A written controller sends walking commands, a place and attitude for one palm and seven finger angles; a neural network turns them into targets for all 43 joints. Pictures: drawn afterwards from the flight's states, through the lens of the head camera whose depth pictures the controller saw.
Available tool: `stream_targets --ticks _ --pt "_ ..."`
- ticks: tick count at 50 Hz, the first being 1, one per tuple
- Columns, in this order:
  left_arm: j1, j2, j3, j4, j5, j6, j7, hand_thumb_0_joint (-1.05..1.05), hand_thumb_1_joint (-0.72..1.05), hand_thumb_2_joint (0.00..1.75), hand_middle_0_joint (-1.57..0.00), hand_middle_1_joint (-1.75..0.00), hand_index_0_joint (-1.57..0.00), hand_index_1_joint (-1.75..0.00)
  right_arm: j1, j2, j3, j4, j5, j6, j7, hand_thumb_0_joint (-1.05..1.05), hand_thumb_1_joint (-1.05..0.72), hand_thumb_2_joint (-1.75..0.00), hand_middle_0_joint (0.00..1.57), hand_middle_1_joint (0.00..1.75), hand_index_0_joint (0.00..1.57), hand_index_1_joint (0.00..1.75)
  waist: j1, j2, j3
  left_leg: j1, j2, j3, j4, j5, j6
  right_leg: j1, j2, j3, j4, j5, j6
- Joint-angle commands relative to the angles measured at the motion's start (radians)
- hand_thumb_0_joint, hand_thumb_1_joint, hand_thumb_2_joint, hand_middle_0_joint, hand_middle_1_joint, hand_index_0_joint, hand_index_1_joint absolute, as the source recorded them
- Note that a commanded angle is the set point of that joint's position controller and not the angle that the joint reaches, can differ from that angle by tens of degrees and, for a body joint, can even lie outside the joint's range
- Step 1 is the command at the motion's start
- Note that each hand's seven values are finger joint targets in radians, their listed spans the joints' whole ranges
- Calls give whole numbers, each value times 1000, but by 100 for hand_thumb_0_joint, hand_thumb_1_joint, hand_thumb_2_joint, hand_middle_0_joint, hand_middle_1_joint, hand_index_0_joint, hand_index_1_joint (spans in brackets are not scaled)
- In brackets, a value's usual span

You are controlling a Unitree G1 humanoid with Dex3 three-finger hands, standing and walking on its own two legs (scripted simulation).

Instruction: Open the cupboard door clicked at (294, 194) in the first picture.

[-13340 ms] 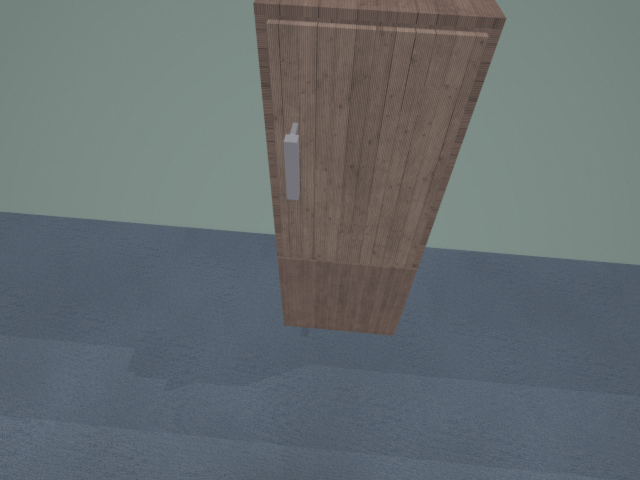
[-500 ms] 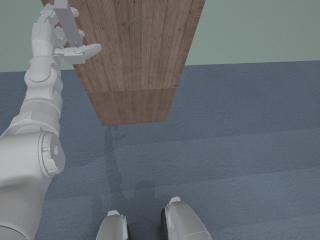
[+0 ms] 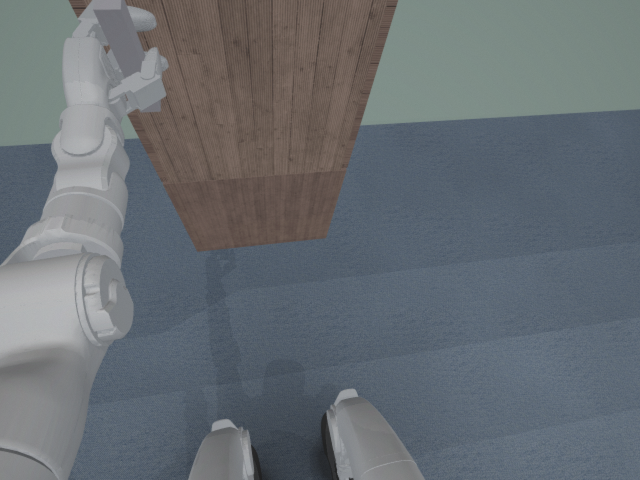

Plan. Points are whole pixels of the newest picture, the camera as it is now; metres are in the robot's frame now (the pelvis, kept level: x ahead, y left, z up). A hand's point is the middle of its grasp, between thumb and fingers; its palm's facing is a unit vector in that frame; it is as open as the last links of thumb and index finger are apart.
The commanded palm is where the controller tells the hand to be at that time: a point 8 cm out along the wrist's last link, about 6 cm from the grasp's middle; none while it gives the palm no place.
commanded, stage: pull the door open along its arc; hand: left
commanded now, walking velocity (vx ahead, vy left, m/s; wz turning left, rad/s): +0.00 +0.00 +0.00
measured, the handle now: (132, 45) +0.62 +0.13 +0.09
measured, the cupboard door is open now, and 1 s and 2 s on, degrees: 0 49 45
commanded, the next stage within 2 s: open thumb and fingers to let go in 1.00 s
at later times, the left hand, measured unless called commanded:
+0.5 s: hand (191, 155) +0.46 +0.07 +0.09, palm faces +0.07 -1.00 +0.07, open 6.4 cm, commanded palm +0.40 +0.12 +0.09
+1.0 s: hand (316, 242) +0.35 -0.04 +0.10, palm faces +0.18 -0.98 -0.07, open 6.8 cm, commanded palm +0.29 +0.00 +0.09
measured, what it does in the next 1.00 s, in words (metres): shifts its weight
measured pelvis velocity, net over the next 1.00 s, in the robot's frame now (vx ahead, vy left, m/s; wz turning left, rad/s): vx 0.04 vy -0.06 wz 0.07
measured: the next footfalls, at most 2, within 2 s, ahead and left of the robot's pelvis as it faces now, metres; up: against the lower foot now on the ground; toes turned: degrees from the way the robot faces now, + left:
none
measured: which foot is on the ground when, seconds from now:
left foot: down 0.00-1.00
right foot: down 0.00-1.00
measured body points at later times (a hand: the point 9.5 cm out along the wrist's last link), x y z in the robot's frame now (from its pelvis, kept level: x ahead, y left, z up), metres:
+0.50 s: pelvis +0.04 -0.01 +0.03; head +0.13 -0.02 +0.47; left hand +0.45 +0.12 +0.09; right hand +0.09 -0.26 -0.09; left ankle +0.00 +0.11 -0.65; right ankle +0.03 -0.13 -0.65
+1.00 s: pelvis +0.04 -0.06 +0.04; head +0.08 -0.09 +0.49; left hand +0.33 +0.01 +0.10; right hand +0.22 -0.25 -0.07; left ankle +0.00 +0.10 -0.65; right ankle +0.03 -0.13 -0.65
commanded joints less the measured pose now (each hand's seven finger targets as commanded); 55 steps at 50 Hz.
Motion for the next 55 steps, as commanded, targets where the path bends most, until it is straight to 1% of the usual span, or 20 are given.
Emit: stream_targets --ticks 1,4,7,11,14,17,19,20,22,25,28,31,35,38,41,45,47,52,53,55 --pt "-397 131 -15 -252 -19 -81 7 0 90 90 -40 -135 -40 -135 209 -191 -79 -30 1 -16 2 0 -90 -90 20 30 20 30 11 118 -572 421 -27 -52 -116 441 -4 261 38 -14 -95 315 -29" --pt "-328 125 -14 -293 -23 -90 8 0 90 90 -40 -135 -40 -135 207 -190 -83 -38 4 -9 8 0 -90 -90 20 30 20 30 36 120 -598 456 -26 -53 -125 494 -11 289 41 -18 -92 354 -32" --pt "-208 82 -25 -326 -41 -82 3 0 90 90 -40 -135 -40 -135 189 -186 -90 -57 13 -1 12 0 -90 -90 20 30 20 30 55 49 -573 427 -32 -34 -146 476 -3 361 45 -13 -112 387 -30" --pt "-17 29 -45 -422 -69 -73 -4 0 90 90 -40 -135 -40 -135 155 -177 -99 -91 32 5 15 0 -90 -90 20 30 20 30 98 11 -547 418 -39 -10 -183 491 -1 450 44 -11 -131 449 -32" --pt "132 -40 -82 -513 -90 -70 -6 0 90 90 -40 -135 -40 -135 123 -163 -105 -116 46 5 18 0 -90 -90 20 30 20 30 128 10 -510 424 -44 9 -209 511 0 502 42 -7 -149 494 -33" --pt "275 -102 -120 -636 -108 -69 2 0 90 90 -40 -135 -40 -135 96 -150 -113 -136 56 0 23 0 -90 -90 20 30 20 30 152 -38 -492 424 -45 25 -233 536 3 570 37 -4 -162 552 -32" --pt "366 -145 -149 -721 -117 -70 12 0 90 90 -40 -135 -40 -135 75 -140 -115 -150 62 -7 24 0 -90 -90 20 30 20 30 166 -17 -484 456 -42 29 -245 584 2 580 32 -3 -166 580 -33" --pt "419 -183 -71 -770 -167 -69 104 0 90 90 -40 -135 -40 -135 50 -123 -117 -159 56 -15 28 0 -90 -90 20 30 20 30 212 -35 -476 437 -44 41 -248 575 -7 601 34 -12 -176 575 -29" --pt "506 -314 -145 -841 -155 -61 247 0 90 90 -40 -135 -40 -135 4 -105 -113 -164 50 -30 42 0 -90 -90 20 30 20 30 209 -67 -422 432 -43 43 -260 544 -19 597 32 -27 -188 550 -26" --pt "635 -405 -228 -955 -84 -59 386 0 90 90 -40 -135 -40 -135 -19 -87 -119 -166 31 -44 56 0 -90 -90 20 30 20 30 222 -77 -433 459 -42 45 -256 594 -23 623 23 -26 -177 595 -30" --pt "678 -512 -343 -1081 7 -48 521 0 90 90 -40 -135 -40 -135 -54 -67 -125 -173 11 -50 64 0 -90 -90 20 30 20 30 220 -79 -445 495 -37 42 -248 635 -26 631 15 -26 -174 614 -34" --pt "725 -607 -424 -1123 69 -11 637 0 90 90 -40 -135 -40 -135 -111 -49 -122 -173 -3 -45 65 0 -90 -90 20 30 20 30 219 -103 -425 495 -39 41 -255 574 -31 640 8 -28 -182 583 -37" --pt "767 -706 -532 -1130 178 42 721 0 90 90 -40 -135 -40 -135 -184 -15 -113 -168 -23 -41 48 0 -90 -90 20 30 20 30 218 -108 -384 490 -40 34 -247 521 -28 623 0 -26 -181 545 -46" --pt "832 -815 -642 -1164 138 82 705 0 90 90 -40 -135 -40 -135 -242 -5 -106 -182 -4 -46 45 0 -90 -90 20 30 20 30 219 -108 -383 535 -45 30 -267 495 -29 659 -3 -29 -218 540 -46" --pt "950 -825 -666 -1241 89 115 686 0 90 90 -40 -135 -40 -135 -287 6 -93 -192 11 -44 40 0 -90 -90 20 30 20 30 233 -151 -391 541 -54 28 -283 451 -33 736 -23 -10 -240 612 -28" --pt "1121 -848 -699 -1321 75 148 665 0 90 90 -40 -135 -40 -135 -322 24 -72 -204 18 -50 44 0 -90 -90 20 30 20 30 252 -155 -349 539 -65 20 -297 425 -37 781 -42 2 -265 673 -14" --pt "1207 -846 -703 -1361 63 169 658 0 90 90 -40 -135 -40 -135 -338 34 -63 -209 22 -52 47 0 -90 -90 20 30 20 30 254 -190 -318 529 -71 19 -300 393 -43 812 -57 19 -293 712 -3" --pt "1047 -767 -651 -1288 86 173 665 0 90 90 -40 -135 -40 -135 -352 27 -54 -186 16 -52 24 0 -90 -90 20 30 20 30 229 -173 -225 493 -85 -2 -293 269 -39 717 -78 83 -348 505 12" --pt "990 -746 -633 -1282 88 164 668 0 90 90 -40 -135 -40 -135 -357 21 -56 -179 16 -54 17 0 -90 -90 20 30 20 30 231 -165 -215 487 -87 -7 -292 254 -38 703 -81 96 -360 454 11" --pt "841 -710 -588 -1215 85 143 683 0 90 90 -40 -135 -40 -135 -357 17 -54 -152 9 -59 5 0 -90 -90 20 30 20 30 208 -168 -185 450 -88 -21 -270 211 -35 651 -95 131 -367 369 18"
